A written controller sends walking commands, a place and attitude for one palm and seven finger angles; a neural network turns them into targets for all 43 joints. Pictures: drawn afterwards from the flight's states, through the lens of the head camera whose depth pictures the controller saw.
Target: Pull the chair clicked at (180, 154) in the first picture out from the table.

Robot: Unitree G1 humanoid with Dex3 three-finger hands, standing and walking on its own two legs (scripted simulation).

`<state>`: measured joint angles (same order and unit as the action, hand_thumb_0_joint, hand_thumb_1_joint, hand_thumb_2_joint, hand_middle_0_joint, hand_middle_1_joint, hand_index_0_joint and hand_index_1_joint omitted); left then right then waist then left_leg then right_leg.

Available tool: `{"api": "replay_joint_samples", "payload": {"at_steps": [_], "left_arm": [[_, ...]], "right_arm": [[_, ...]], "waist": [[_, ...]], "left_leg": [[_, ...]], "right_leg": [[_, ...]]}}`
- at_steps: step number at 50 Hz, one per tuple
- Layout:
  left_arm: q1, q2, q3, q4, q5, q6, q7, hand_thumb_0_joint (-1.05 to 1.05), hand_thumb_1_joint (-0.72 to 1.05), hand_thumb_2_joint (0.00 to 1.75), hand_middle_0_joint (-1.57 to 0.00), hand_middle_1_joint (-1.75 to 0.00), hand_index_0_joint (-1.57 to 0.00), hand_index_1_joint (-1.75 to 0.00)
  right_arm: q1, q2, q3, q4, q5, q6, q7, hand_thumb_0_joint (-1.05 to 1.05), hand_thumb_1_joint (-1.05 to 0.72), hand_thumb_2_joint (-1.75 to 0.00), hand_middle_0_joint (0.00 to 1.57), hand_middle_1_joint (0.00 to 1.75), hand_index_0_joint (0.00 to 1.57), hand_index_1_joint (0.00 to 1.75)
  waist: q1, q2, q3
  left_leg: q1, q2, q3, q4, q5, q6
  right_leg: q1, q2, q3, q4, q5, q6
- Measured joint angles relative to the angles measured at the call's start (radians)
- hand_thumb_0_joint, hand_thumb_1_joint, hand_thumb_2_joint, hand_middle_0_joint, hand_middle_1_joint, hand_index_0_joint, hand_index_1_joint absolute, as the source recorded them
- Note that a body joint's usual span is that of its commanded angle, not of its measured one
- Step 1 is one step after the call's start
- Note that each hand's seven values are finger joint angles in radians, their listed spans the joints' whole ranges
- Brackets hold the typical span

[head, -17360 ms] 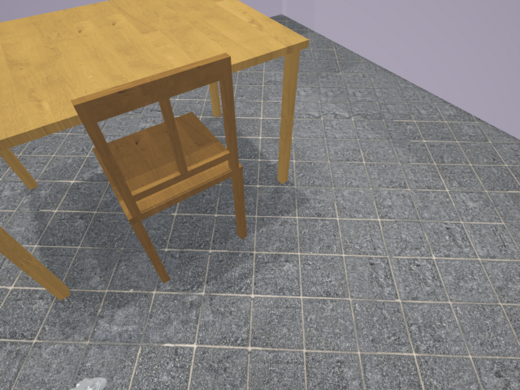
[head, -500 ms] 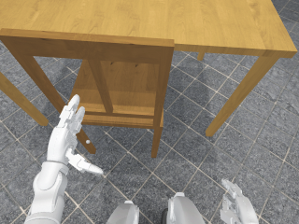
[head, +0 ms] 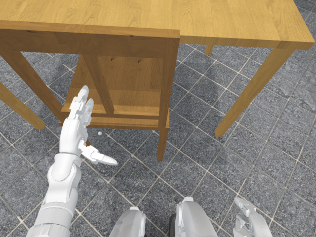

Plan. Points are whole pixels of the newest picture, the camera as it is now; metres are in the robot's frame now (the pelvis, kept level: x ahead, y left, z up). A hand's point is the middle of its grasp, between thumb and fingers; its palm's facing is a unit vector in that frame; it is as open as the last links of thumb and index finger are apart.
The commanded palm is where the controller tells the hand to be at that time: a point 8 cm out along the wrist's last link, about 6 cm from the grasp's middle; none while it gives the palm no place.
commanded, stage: aim the fingers beside a spindle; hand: left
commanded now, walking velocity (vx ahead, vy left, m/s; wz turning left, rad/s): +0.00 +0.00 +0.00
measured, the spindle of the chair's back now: (101, 87) +0.50 +0.17 +0.01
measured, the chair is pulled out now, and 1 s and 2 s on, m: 0.00 0.00 0.00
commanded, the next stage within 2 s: push the fingers through the gap in 0.50 s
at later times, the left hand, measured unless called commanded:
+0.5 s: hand (99, 140) +0.34 +0.15 +0.02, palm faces -0.02 -1.00 -0.04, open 16.9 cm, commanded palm +0.32 +0.21 +0.03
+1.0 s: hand (100, 125) +0.38 +0.15 +0.02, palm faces -0.03 -1.00 -0.04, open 16.9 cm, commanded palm +0.36 +0.21 +0.03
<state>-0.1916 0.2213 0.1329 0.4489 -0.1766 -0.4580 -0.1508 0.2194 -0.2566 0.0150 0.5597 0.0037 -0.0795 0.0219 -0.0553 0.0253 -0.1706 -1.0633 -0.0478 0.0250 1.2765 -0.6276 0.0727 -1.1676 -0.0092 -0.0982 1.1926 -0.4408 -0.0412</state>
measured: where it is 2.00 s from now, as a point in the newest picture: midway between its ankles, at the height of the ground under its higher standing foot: outside the picture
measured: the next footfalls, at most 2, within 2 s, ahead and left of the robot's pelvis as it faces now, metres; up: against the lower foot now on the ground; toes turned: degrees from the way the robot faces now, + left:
none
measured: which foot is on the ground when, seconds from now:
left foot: down 0.00-1.00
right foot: down 0.00-1.00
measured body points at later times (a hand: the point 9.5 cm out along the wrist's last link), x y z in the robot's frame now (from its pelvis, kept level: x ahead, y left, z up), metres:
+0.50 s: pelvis +0.00 -0.01 +0.00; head +0.11 -0.01 +0.44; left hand +0.33 +0.20 +0.03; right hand +0.17 -0.25 -0.10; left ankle -0.02 +0.07 -0.62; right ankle +0.06 -0.10 -0.62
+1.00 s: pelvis +0.00 -0.01 +0.00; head +0.12 +0.00 +0.43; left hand +0.37 +0.21 +0.03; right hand +0.13 -0.26 -0.11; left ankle -0.02 +0.07 -0.62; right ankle +0.06 -0.10 -0.62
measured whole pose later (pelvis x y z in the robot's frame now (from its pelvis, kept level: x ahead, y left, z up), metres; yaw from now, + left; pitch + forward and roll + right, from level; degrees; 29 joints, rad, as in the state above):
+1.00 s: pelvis +0.00 -0.01 +0.00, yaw +0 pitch +24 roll -1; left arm -0.30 0.25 0.17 0.57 -0.18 -0.47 -0.16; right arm 0.22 -0.26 0.02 0.58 0.01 -0.08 0.01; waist -0.07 0.02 -0.17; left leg -1.07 -0.04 0.02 1.27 -0.62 0.06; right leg -1.18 -0.01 -0.10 1.19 -0.43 -0.05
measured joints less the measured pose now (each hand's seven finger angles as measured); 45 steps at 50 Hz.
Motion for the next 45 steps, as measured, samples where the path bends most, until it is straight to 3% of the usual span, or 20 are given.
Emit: {"api": "replay_joint_samples", "payload": {"at_steps": [20, 34, 45], "left_arm": [[0.073, -0.011, -0.02, -0.035, -0.007, -0.027, -0.004, -0.02, -0.5, 0.3, -0.06, -0.08, -0.06, -0.08], [0.047, 0.014, 0.014, -0.011, -0.022, -0.022, -0.034, -0.02, -0.5, 0.3, -0.06, -0.08, -0.06, -0.08], [-0.053, 0.021, 0.025, 0.067, -0.01, -0.013, -0.022, -0.02, -0.5, 0.3, -0.06, -0.08, -0.06, -0.08]], "right_arm": [[-0.011, -0.005, -0.004, -0.007, 0.003, 0.003, -0.001, 0.01, -0.91, -0.9, 0.2, 0.3, 0.2, 0.3], [-0.023, -0.003, 0.005, -0.009, 0.006, -0.005, -0.011, 0.01, -0.91, -0.9, 0.2, 0.3, 0.2, 0.3], [-0.006, -0.008, 0.005, 0.014, 0.004, -0.007, -0.013, 0.01, -0.91, -0.9, 0.2, 0.3, 0.2, 0.3]], "waist": [[0.014, 0.002, -0.005], [0.013, -0.006, -0.001], [-0.002, -0.002, 0.0]], "left_leg": [[0.028, 0.001, -0.006, -0.022, 0.006, -0.01], [0.018, 0.005, -0.012, -0.009, 0.005, -0.016], [0.002, 0.003, -0.007, -0.005, 0.008, -0.011]], "right_leg": [[0.025, 0.001, -0.004, -0.012, -0.002, -0.011], [0.018, 0.005, -0.012, -0.004, -0.002, -0.018], [0.002, 0.003, -0.007, -0.002, 0.004, -0.013]]}}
